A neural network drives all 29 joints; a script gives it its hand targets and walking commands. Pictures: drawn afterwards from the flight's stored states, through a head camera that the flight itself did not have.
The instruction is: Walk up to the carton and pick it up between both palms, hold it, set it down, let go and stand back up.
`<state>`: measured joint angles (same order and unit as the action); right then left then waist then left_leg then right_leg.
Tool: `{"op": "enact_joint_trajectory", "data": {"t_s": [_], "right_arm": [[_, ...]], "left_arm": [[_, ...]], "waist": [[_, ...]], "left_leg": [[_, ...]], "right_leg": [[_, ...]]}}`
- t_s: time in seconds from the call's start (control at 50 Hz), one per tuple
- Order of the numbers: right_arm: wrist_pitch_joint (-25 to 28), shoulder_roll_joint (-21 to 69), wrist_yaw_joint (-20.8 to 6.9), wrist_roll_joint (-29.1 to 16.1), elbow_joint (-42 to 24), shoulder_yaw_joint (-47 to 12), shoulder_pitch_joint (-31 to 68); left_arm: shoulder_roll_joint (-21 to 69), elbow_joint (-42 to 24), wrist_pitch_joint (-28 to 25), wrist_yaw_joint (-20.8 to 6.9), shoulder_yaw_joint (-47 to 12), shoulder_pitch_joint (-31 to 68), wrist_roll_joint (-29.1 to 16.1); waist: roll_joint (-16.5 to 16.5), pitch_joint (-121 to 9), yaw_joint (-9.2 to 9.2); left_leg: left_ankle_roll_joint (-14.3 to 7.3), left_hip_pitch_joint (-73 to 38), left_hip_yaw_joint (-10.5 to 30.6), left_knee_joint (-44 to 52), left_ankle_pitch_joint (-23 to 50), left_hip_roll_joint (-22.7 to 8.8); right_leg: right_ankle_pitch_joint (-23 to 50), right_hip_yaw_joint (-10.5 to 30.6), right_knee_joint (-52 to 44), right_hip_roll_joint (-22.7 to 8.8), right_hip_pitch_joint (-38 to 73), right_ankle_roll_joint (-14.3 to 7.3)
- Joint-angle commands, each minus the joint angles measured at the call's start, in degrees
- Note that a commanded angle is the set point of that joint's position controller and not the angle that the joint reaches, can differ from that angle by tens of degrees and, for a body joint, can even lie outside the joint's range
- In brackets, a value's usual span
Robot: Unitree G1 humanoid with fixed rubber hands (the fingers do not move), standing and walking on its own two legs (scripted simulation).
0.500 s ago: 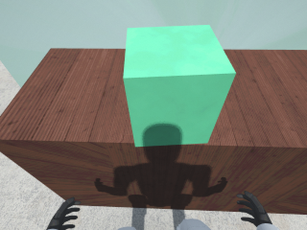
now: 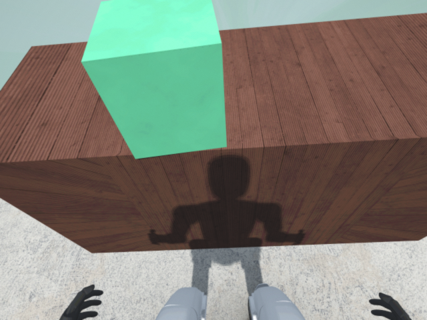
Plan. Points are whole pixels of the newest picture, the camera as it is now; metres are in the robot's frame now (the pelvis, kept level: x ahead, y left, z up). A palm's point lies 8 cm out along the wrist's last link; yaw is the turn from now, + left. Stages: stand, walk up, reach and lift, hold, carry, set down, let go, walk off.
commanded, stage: walk up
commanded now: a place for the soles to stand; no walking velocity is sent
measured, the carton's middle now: (168, 80) +0.54 +0.09 +0.13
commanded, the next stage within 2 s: none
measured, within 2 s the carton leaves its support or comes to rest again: neither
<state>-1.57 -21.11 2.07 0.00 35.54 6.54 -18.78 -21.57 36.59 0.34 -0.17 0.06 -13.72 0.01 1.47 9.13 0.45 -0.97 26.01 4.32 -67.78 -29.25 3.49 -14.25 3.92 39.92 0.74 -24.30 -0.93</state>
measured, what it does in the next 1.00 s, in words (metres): steps on the spot: left foot, then right foot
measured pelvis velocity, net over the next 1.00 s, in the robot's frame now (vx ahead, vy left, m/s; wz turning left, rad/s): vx -0.04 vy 0.04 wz -0.02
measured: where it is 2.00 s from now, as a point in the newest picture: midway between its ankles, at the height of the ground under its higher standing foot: outside the picture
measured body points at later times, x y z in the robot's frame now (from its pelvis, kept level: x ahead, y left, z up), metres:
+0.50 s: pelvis -0.04 +0.01 +0.00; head -0.03 +0.00 +0.45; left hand +0.02 +0.32 -0.09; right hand +0.06 -0.30 -0.09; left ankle -0.03 +0.14 -0.69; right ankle +0.00 -0.10 -0.72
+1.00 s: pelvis -0.04 +0.04 +0.00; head -0.03 +0.04 +0.45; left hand +0.09 +0.34 -0.08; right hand +0.07 -0.27 -0.08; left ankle -0.01 +0.16 -0.72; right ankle +0.00 -0.10 -0.72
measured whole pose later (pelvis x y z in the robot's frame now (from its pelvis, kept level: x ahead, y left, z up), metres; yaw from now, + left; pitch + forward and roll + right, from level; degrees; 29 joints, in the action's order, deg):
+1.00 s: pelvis -0.04 +0.04 +0.00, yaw -1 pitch -3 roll +0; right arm 2.4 -21.2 0.4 0.0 36.3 3.9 -17.6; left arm -22.6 38.4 -1.7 -0.8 0.0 -14.7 0.0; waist 0.0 3.3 0.2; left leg -0.3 17.9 2.1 -39.1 -18.7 0.9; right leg -17.2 4.2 38.7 0.8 -19.3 -0.8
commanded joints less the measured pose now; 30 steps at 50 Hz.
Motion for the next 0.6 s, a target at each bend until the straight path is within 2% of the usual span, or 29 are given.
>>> {"op": "enact_joint_trajectory", "data": {"t_s": [0.0, 0.02, 0.04, 0.06, 0.08, 0.1, 0.12, 0.14, 0.16, 0.18, 0.2, 0.22, 0.24, 0.26, 0.28, 0.3, 0.32, 0.34, 0.36, 0.38, 0.4, 0.42, 0.44, 0.46, 0.48, 0.5, 0.52, 0.54, 0.58], "right_arm": [[1.9, -14.1, -0.7, 2.4, 2.1, 2.3, -4.6], [1.7, -12.9, -0.9, 2.4, 2.4, 1.8, -5.1], [2.0, -12.9, -1.2, 2.1, 3.7, 2.3, -8.9], [2.5, -11.2, -1.3, 1.8, 3.9, 2.2, -9.2], [2.5, -12.0, -1.6, 2.7, 5.0, 2.7, -12.3], [2.5, -13.2, -1.2, 3.2, 5.4, 3.1, -14.2], [2.8, -16.0, -0.9, 4.2, 3.3, 3.2, -11.3], [3.0, -19.6, -1.0, 3.8, -1.9, 3.9, -2.2], [3.3, -19.0, -0.6, 3.4, -3.2, 3.2, 2.5], [3.5, -16.1, -0.3, 3.3, -3.2, 2.2, 7.6], [4.1, -13.7, -0.2, 3.2, -4.1, 1.2, 10.1], [4.6, -13.8, -0.5, 3.0, -3.2, 1.2, 7.1], [4.4, -16.1, -0.9, 3.5, -2.5, 1.8, 4.8], [4.9, -15.4, -1.0, 3.4, -1.9, 2.4, 1.3], [4.7, -16.2, -1.2, 3.7, -1.8, 2.8, -1.8], [4.3, -17.1, -1.7, 3.6, -1.8, 3.2, -2.5], [3.9, -16.4, -1.8, 2.9, -2.6, 2.8, 0.8], [2.9, -15.9, -2.4, 2.7, -2.5, 2.3, 0.4], [2.7, -11.2, -2.3, 2.5, -1.8, 1.0, -2.1], [3.0, -8.5, -2.4, 1.9, -2.4, -0.1, 0.2], [3.2, -12.2, -1.6, 2.1, -0.7, 0.8, 1.4], [3.6, -13.7, -1.5, 1.8, -0.4, 1.0, 0.1], [3.7, -12.6, -1.8, 1.6, -0.4, 0.8, -0.1], [4.3, -12.6, -2.0, 1.8, -0.8, 1.0, -0.7], [4.6, -12.7, -2.2, 1.9, 0.1, 1.1, -1.3], [5.2, -11.2, -1.9, 1.3, 0.7, 0.6, -2.5], [5.1, -11.5, -1.8, 1.3, 0.9, 0.8, -1.7], [5.1, -11.8, -1.7, 0.9, 1.1, 0.6, -2.1], [5.8, -10.2, -1.3, 0.8, 1.8, 0.2, -4.4]], "left_arm": [[-16.0, -2.0, -1.6, 0.8, 8.4, -0.6, 2.4], [-16.8, -1.3, -1.8, 0.7, 8.5, -1.5, 2.1], [-16.5, -1.2, -1.3, 0.4, 8.3, 0.9, 2.3], [-16.3, -2.0, -0.9, 0.3, 7.8, 1.7, 2.2], [-15.4, -1.5, -0.9, 0.4, 7.9, 1.1, 2.0], [-13.3, -1.9, -0.4, 0.1, 6.7, 2.2, 1.6], [-9.6, -3.2, -0.4, 0.5, 5.6, 2.2, 1.2], [-12.5, -0.8, -0.2, 0.8, 7.0, -0.2, 1.8], [-14.2, 0.1, -0.5, 0.7, 7.1, 1.4, 2.2], [-14.3, 2.4, -0.5, 0.8, 7.9, -1.6, 0.9], [-13.3, 2.8, -0.9, 0.3, 7.7, -5.1, 0.9], [-12.9, 3.6, -1.4, 0.2, 7.2, -4.5, 1.2], [-13.3, 2.8, -1.7, -0.2, 7.6, -4.4, 1.0], [-12.4, 1.7, -2.3, -0.4, 6.9, -4.9, 1.5], [-13.2, 1.2, -2.6, -0.6, 6.8, -3.1, 1.4], [-12.8, -0.1, -2.6, -0.4, 6.9, -3.7, 2.0], [-12.1, 1.4, -3.4, -0.1, 6.7, -6.9, 2.1], [-13.3, 2.0, -4.2, 0.3, 7.3, -10.7, 2.5], [-14.4, 2.1, -4.7, 0.6, 8.2, -11.9, 3.3], [-18.5, 0.8, -5.3, 1.0, 8.8, -11.7, 3.7], [-18.6, 0.8, -5.3, 0.9, 8.9, -9.7, 3.0], [-17.2, -0.4, -5.5, 0.9, 8.2, -8.2, 2.4], [-17.0, 0.1, -6.1, 1.0, 7.8, -8.2, 2.5], [-15.2, -0.3, -6.0, 0.6, 7.4, -7.5, 2.7], [-14.7, 0.1, -6.1, 0.3, 6.8, -7.0, 2.4], [-13.7, -0.1, -5.9, 0.1, 6.6, -6.2, 2.4], [-13.4, -0.3, -5.5, -0.1, 6.0, -7.4, 2.5], [-13.9, -0.7, -4.9, -0.2, 5.9, -4.9, 2.1], [-12.6, -2.2, -3.9, -0.2, 5.3, -2.5, 1.6]], "waist": [[-10.4, -12.7, -1.48], [-8.5, -10.6, -1.18], [-11.1, -11.0, 0.64], [-12.9, -9.3, 1.49], [-7.7, -11.5, 2.72], [-5.9, -10.3, 4.07], [7.4, -6.5, 3.15], [5.9, -0.2, 0.94], [3.1, 3.6, 1.47], [2.6, 5.7, -2.12], [1.1, 4.3, -4.14], [2.7, 1.2, -2.28], [5.3, -0.7, -1.35], [5.6, -4.0, 0.27], [5.6, -4.8, 2.10], [5.2, -7.7, 2.44], [5.6, -7.7, 0.25], [3.1, -9.0, -1.28], [-5.2, -8.3, -1.86], [-11.1, -6.7, -2.54], [-3.9, -2.8, -2.31], [-3.0, -3.6, -1.37], [-3.3, -3.7, -0.49], [-3.8, -7.2, -0.53], [-7.8, -9.1, 0.13], [-10.4, -10.0, -0.08], [-9.7, -10.8, 0.06], [-11.1, -12.0, 0.27], [-7.9, -13.7, 1.87]], "left_leg": [[-1.1, -1.3, -2.1, 16.2, -8.3, -2.7], [-1.7, -5.5, -3.7, 16.9, -6.7, -2.8], [-2.3, -10.5, -4.8, 23.7, -5.0, -1.9], [-2.4, -17.2, -5.4, 31.8, 1.5, -2.6], [-3.0, -21.9, -7.0, 36.1, 4.0, 0.2], [-3.8, -24.9, 0.3, 38.8, -0.8, -2.3], [-7.7, -17.6, 24.5, 48.2, -19.7, -13.9], [-13.1, -0.3, 34.1, 56.0, -33.2, -22.0], [-13.3, 10.3, 34.6, 58.3, -29.4, -22.3], [-10.3, 12.1, 27.3, 55.6, -20.3, -18.0], [-8.6, 9.1, 20.1, 52.4, -11.5, -14.9], [-6.1, 5.3, 19.9, 51.7, -11.1, -13.9], [-7.2, -1.1, 17.3, 49.2, -9.4, -12.7], [-9.4, -7.9, 19.2, 47.0, -8.0, -14.9], [-9.4, -12.1, 18.2, 44.9, -6.9, -13.9], [-12.1, -13.3, 18.4, 43.5, -10.7, -14.3], [-11.5, -6.8, 14.6, 39.8, -7.9, -13.3], [-9.1, 0.0, 10.6, 35.7, -10.6, -11.4], [-6.5, 5.5, 6.9, 27.7, -7.7, -8.0], [-1.7, 12.6, 0.4, 14.4, -4.0, -1.3], [-1.4, 10.9, 3.9, 12.2, -5.6, -1.9], [-1.9, 10.2, 3.5, 11.0, -3.5, -2.5], [-1.7, 8.8, 4.1, 12.7, -2.9, -3.5], [-1.3, 7.4, 1.3, 15.5, -1.5, -4.3], [-1.8, 3.8, 1.0, 18.1, -1.6, -3.2], [-1.5, 2.0, -2.3, 22.3, -0.2, -3.8], [-1.7, -0.8, -1.7, 23.5, -0.4, -3.2], [-1.4, -6.3, -4.0, 26.5, 2.6, -3.1], [-1.5, -15.3, -5.4, 36.9, 13.6, -1.8]], "right_leg": [[-27.6, 20.7, -21.0, -13.0, 8.0, -11.7], [-24.3, 20.5, -22.3, -13.7, 2.9, -11.3], [-20.0, 15.8, -20.6, -11.9, 1.2, -10.0], [-18.2, 13.5, -18.5, -11.0, -3.6, -9.1], [-20.6, 11.0, -16.9, -9.2, -4.4, -5.3], [-23.2, 7.9, -11.0, -5.7, -12.2, -1.9], [-19.9, 3.1, 5.3, -0.4, -17.2, -0.4], [-13.0, -0.4, 17.3, 3.1, -12.7, 1.6], [-10.7, 3.3, 21.7, 1.7, -5.7, 1.1], [-7.3, 5.0, 23.7, 2.6, -1.8, 0.4], [-6.8, 3.1, 21.1, 1.7, -0.6, 0.5], [-8.2, 2.5, 19.1, 1.2, 1.1, 0.5], [-12.1, -0.5, 13.0, 1.2, 0.0, 0.4], [-13.6, 0.8, 8.9, -0.2, -2.2, 0.3], [-17.7, -0.6, 4.8, 0.7, -3.3, 0.1], [-17.0, -3.1, 1.8, 0.7, -0.7, 0.1], [-11.6, -3.6, -5.2, 0.7, 7.1, 0.2], [-12.0, -1.9, -9.7, 1.7, 15.2, -1.2], [-16.5, 7.7, -15.5, -1.8, 20.8, -2.1], [-30.0, 33.1, -25.8, -15.6, 16.5, -8.6], [-30.6, 38.6, -26.2, -19.0, 10.5, -10.8], [-27.8, 35.8, -25.0, -17.9, 10.8, -12.7], [-19.1, 32.8, -22.1, -17.0, 9.9, -12.7], [-10.2, 27.3, -20.2, -14.1, 14.7, -11.3], [-3.4, 23.9, -18.5, -13.0, 12.9, -10.8], [4.4, 18.9, -17.6, -11.4, 13.5, -11.4], [6.1, 20.0, -16.8, -11.1, 12.0, -10.8], [5.4, 14.5, -15.3, -9.1, 10.6, -9.4], [9.1, 10.2, -10.0, -7.1, 5.7, -7.4]]}}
